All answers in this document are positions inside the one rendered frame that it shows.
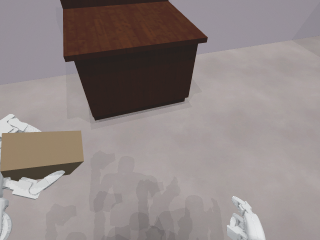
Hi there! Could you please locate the left robot forearm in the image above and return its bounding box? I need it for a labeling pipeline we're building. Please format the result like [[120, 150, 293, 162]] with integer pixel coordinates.
[[0, 197, 13, 240]]

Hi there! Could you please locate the left robot hand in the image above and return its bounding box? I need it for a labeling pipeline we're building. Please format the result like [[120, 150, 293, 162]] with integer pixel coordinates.
[[0, 114, 65, 200]]

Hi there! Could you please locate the sponge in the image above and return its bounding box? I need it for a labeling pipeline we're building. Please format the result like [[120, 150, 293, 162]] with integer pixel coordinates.
[[0, 130, 84, 182]]

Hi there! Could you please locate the table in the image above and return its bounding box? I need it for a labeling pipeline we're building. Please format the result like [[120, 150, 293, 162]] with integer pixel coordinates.
[[60, 0, 208, 121]]

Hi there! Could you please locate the right robot hand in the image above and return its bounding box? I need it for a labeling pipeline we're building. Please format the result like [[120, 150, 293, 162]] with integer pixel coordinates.
[[227, 196, 266, 240]]

